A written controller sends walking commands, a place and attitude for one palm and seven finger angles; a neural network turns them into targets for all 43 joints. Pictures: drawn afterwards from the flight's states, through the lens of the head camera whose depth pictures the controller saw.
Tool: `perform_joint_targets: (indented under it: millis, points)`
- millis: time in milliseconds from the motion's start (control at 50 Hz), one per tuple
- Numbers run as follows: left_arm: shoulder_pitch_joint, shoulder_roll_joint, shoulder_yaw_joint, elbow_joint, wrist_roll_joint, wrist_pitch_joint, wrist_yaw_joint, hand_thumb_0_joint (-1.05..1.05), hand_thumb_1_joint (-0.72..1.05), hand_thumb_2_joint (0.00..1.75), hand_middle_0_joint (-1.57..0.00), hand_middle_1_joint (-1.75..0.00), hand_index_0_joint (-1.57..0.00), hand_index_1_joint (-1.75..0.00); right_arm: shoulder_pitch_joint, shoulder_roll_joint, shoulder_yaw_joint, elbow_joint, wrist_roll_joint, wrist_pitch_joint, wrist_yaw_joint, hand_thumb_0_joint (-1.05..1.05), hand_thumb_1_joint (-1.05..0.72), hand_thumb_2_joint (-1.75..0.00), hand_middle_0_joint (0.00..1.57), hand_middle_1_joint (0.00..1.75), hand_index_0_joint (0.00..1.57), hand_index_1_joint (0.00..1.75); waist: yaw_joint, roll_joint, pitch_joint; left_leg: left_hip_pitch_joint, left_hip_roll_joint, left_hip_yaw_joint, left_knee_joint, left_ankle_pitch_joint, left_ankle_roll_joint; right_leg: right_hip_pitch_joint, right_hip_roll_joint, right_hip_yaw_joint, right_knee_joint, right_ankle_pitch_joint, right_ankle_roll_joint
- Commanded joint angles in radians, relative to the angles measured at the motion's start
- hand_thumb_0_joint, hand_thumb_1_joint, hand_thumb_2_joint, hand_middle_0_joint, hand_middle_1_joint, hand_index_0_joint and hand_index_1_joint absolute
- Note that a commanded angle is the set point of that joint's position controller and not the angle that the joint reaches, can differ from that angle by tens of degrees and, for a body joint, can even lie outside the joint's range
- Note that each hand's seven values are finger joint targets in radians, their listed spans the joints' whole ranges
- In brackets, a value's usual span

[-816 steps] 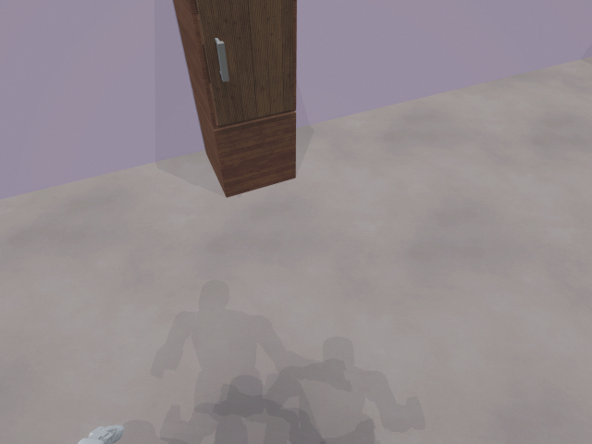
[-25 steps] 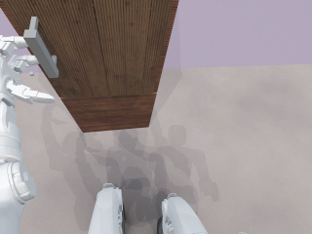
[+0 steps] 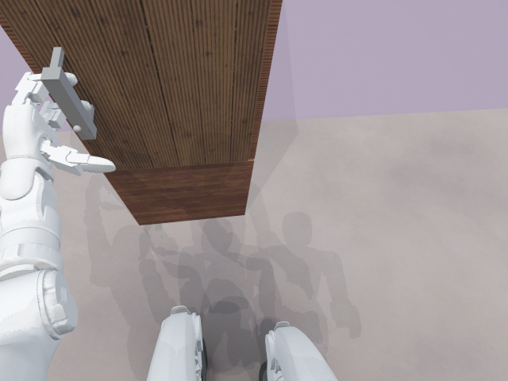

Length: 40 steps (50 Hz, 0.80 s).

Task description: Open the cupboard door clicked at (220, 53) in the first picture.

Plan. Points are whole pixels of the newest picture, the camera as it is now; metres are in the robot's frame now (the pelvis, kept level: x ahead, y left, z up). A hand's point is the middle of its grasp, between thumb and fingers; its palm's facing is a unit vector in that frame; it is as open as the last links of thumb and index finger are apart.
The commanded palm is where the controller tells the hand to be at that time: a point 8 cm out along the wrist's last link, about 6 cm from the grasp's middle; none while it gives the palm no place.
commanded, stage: slide the fingers in behind the handle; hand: left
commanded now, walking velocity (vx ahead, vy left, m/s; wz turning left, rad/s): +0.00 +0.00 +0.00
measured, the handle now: (74, 96) +0.54 +0.27 +0.06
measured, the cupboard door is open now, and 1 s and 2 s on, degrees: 0 0 34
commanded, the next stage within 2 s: close the thumb around the handle in 0.42 s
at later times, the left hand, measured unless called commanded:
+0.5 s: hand (82, 130) +0.48 +0.24 +0.06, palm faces +0.10 -0.99 -0.01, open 14.1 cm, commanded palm +0.46 +0.28 +0.05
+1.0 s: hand (83, 129) +0.48 +0.24 +0.05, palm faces +0.11 -0.99 -0.01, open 8.0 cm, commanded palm +0.46 +0.28 +0.05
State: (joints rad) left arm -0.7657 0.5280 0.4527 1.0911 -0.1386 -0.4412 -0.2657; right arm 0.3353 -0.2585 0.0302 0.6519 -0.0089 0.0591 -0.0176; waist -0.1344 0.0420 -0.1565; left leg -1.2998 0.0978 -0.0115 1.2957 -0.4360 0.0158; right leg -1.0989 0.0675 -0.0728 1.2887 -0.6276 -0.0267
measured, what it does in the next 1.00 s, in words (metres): stands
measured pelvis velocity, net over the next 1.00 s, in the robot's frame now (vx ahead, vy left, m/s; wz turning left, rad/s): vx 0.00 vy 0.01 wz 0.00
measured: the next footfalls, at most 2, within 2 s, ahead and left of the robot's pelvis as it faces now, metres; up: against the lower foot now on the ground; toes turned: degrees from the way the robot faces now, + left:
none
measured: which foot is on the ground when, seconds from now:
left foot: down 0.00-1.00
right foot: down 0.00-1.00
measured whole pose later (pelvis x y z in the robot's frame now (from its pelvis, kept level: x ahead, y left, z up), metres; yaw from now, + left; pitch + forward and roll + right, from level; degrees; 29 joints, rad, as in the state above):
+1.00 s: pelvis +0.00 +0.01 +0.00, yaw +0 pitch +25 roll -5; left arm -0.78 0.52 0.45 1.11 -0.12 -0.45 -0.26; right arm 0.33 -0.26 0.03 0.66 -0.01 0.07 -0.02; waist -0.14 0.04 -0.16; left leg -1.31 0.09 -0.01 1.30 -0.44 0.02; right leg -1.11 0.07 -0.07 1.29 -0.63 -0.02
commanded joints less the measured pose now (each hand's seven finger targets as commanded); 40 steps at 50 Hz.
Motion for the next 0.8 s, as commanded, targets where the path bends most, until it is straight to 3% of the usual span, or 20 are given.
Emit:
perform_joint_targets:
  millis: [0, 100, 120, 240, 260, 300, 320, 340, 380, 400, 480, 500, 620, 660, 720, 740, 780]
  points:
    - [-0.378, 0.185, -0.036, -0.22, -0.006, -0.077, -0.013, 0.0, -0.5, 0.3, -0.3, -1.2, -0.3, -1.2, 0.129, -0.184, -0.074, -0.049, 0.001, -0.015, -0.008, 0.0, -0.9, -0.9, 0.2, 0.3, 0.2, 0.3, -0.009, 0.132, -0.458, 0.618, -0.032, -0.077, -0.113, 0.215, 0.019, -0.042, 0.008, 0.037, -0.212, 0.276, 0.001]
    - [-0.365, 0.204, -0.022, -0.218, -0.003, -0.077, -0.013, 0.0, -0.5, 0.3, -0.3, -1.2, -0.3, -1.2, 0.135, -0.185, -0.076, -0.041, 0.001, -0.011, -0.008, 0.0, -0.9, -0.9, 0.2, 0.3, 0.2, 0.3, -0.002, 0.125, -0.485, 0.613, -0.036, -0.07, -0.103, 0.249, 0.021, -0.012, 0.008, 0.042, -0.21, 0.313, 0.001]
    - [-0.377, 0.186, -0.039, -0.224, -0.006, -0.077, -0.016, 0.0, -0.5, 0.3, -0.3, -1.2, -0.3, -1.2, 0.131, -0.181, -0.076, -0.041, 0.002, -0.011, -0.008, 0.0, -0.9, -0.9, 0.2, 0.3, 0.2, 0.3, -0.011, 0.122, -0.472, 0.609, -0.037, -0.067, -0.104, 0.242, 0.023, -0.009, 0.008, 0.045, -0.217, 0.314, 0.003]
    - [-0.363, 0.178, -0.041, -0.227, -0.013, -0.075, -0.022, 0.0, -0.5, 0.3, -0.3, -1.2, -0.3, -1.2, 0.128, -0.181, -0.077, -0.04, 0.004, -0.009, -0.008, 0.0, -0.9, -0.9, 0.2, 0.3, 0.2, 0.3, -0.008, 0.115, -0.476, 0.622, -0.038, -0.067, -0.103, 0.269, 0.023, -0.002, 0.008, 0.044, -0.216, 0.343, 0.003]
    - [-0.35, 0.184, -0.028, -0.238, -0.016, -0.083, -0.021, 0.0, -0.5, 0.3, -0.3, -1.2, -0.3, -1.2, 0.131, -0.181, -0.079, -0.044, 0.002, -0.01, -0.008, 0.0, -0.9, -0.9, 0.2, 0.3, 0.2, 0.3, 0.003, 0.13, -0.489, 0.64, -0.04, -0.068, -0.103, 0.294, 0.022, 0.002, 0.009, 0.043, -0.209, 0.358, -0.001]
    - [-0.351, 0.154, -0.054, -0.219, -0.016, -0.077, -0.02, 0.0, -0.5, 0.3, -0.3, -1.2, -0.3, -1.2, 0.124, -0.179, -0.077, -0.043, 0.004, -0.007, -0.005, 0.0, -0.9, -0.9, 0.2, 0.3, 0.2, 0.3, -0.009, 0.127, -0.464, 0.628, -0.04, -0.065, -0.104, 0.273, 0.022, -0.016, 0.007, 0.041, -0.216, 0.341, 0.003]
    - [-0.349, 0.177, -0.036, -0.197, -0.013, -0.073, -0.016, 0.0, -0.5, 0.3, -0.3, -1.2, -0.3, -1.2, 0.124, -0.182, -0.077, -0.039, 0.004, -0.006, -0.007, 0.0, -0.9, -0.9, 0.2, 0.3, 0.2, 0.3, -0.009, 0.102, -0.444, 0.609, -0.038, -0.068, -0.104, 0.252, 0.021, -0.018, 0.008, 0.04, -0.217, 0.323, 0.003]
    - [-0.37, 0.178, -0.04, -0.212, -0.012, -0.074, -0.015, 0.0, -0.5, 0.3, -0.3, -1.2, -0.3, -1.2, 0.126, -0.182, -0.076, -0.042, 0.004, -0.007, -0.007, 0.0, -0.9, -0.9, 0.2, 0.3, 0.2, 0.3, -0.015, 0.106, -0.449, 0.607, -0.039, -0.066, -0.103, 0.254, 0.024, -0.013, 0.008, 0.042, -0.218, 0.327, 0.004]
    - [-0.344, 0.195, -0.022, -0.198, -0.01, -0.078, -0.015, 0.0, -0.5, 0.3, -0.3, -1.2, -0.3, -1.2, 0.123, -0.184, -0.076, -0.045, 0.004, -0.005, -0.008, 0.0, -0.9, -0.9, 0.2, 0.3, 0.2, 0.3, -0.002, 0.115, -0.455, 0.613, -0.04, -0.066, -0.104, 0.267, 0.021, -0.014, 0.008, 0.042, -0.212, 0.334, 0.001]
    - [-0.352, 0.187, -0.028, -0.191, -0.012, -0.075, -0.016, 0.0, -0.5, 0.3, -0.3, -1.2, -0.3, -1.2, 0.122, -0.182, -0.075, -0.045, 0.003, -0.005, -0.008, 0.0, -0.9, -0.9, 0.2, 0.3, 0.2, 0.3, -0.011, 0.102, -0.448, 0.602, -0.04, -0.065, -0.099, 0.265, 0.024, -0.014, 0.008, 0.041, -0.211, 0.336, 0.003]
    - [-0.347, 0.227, 0.01, -0.196, -0.01, -0.082, -0.012, 0.0, -0.5, 0.3, -0.3, -1.2, -0.3, -1.2, 0.12, -0.186, -0.074, -0.051, 0.001, -0.003, -0.008, 0.0, -0.9, -0.9, 0.2, 0.3, 0.2, 0.3, 0.009, 0.127, -0.475, 0.616, -0.038, -0.069, -0.098, 0.281, 0.018, -0.018, 0.008, 0.039, -0.198, 0.335, 0.0]
    - [-0.365, 0.215, 0.0, -0.194, -0.013, -0.08, -0.01, 0.0, -0.5, 0.3, -0.3, -1.2, -0.3, -1.2, 0.118, -0.184, -0.072, -0.052, 0.002, -0.003, -0.008, 0.0, -0.9, -0.9, 0.2, 0.3, 0.2, 0.3, -0.005, 0.115, -0.466, 0.605, -0.038, -0.069, -0.096, 0.271, 0.021, -0.023, 0.009, 0.038, -0.199, 0.329, 0.002]
    - [-0.376, 0.256, 0.035, -0.217, -0.005, -0.094, 0.002, 0.0, -0.16, 0.44, -0.32, -1.24, -0.32, -1.24, 0.118, -0.185, -0.072, -0.056, -0.002, -0.003, -0.009, 0.0, -0.9, -0.9, 0.2, 0.3, 0.2, 0.3, 0.006, 0.124, -0.497, 0.607, -0.035, -0.07, -0.093, 0.264, 0.018, -0.012, 0.011, 0.042, -0.194, 0.32, 0.002]
    - [-0.394, 0.257, 0.034, -0.244, -0.005, -0.105, 0.004, 0.0, -0.05, 0.49, -0.33, -1.25, -0.33, -1.25, 0.119, -0.184, -0.071, -0.055, -0.005, -0.006, -0.009, 0.0, -0.9, -0.9, 0.2, 0.3, 0.2, 0.3, 0.009, 0.155, -0.514, 0.634, -0.035, -0.076, -0.093, 0.28, 0.017, -0.022, 0.012, 0.04, -0.185, 0.323, -0.003]
    - [-0.401, 0.248, 0.021, -0.224, 0.001, -0.097, 0.007, 0.0, 0.12, 0.56, -0.34, -1.27, -0.34, -1.27, 0.119, -0.185, -0.07, -0.05, -0.004, -0.003, -0.01, 0.0, -0.9, -0.9, 0.2, 0.3, 0.2, 0.3, 0.0, 0.14, -0.496, 0.629, -0.031, -0.083, -0.101, 0.252, 0.015, -0.035, 0.012, 0.035, -0.192, 0.295, 0.0]
    - [-0.402, 0.221, -0.001, -0.217, 0.0, -0.09, 0.005, 0.0, 0.17, 0.59, -0.35, -1.27, -0.35, -1.27, 0.119, -0.183, -0.071, -0.051, -0.001, -0.005, -0.01, 0.0, -0.9, -0.9, 0.2, 0.3, 0.2, 0.3, -0.009, 0.14, -0.485, 0.627, -0.033, -0.079, -0.102, 0.245, 0.017, -0.038, 0.012, 0.036, -0.2, 0.294, 0.002]
    - [-0.398, 0.226, 0.007, -0.223, -0.002, -0.09, 0.002, 0.0, 0.28, 0.64, -0.36, -1.28, -0.36, -1.28, 0.123, -0.186, -0.073, -0.047, -0.002, -0.006, -0.011, 0.0, -0.9, -0.9, 0.2, 0.3, 0.2, 0.3, -0.002, 0.148, -0.509, 0.65, -0.031, -0.085, -0.105, 0.264, 0.015, -0.041, 0.011, 0.032, -0.196, 0.302, 0.0]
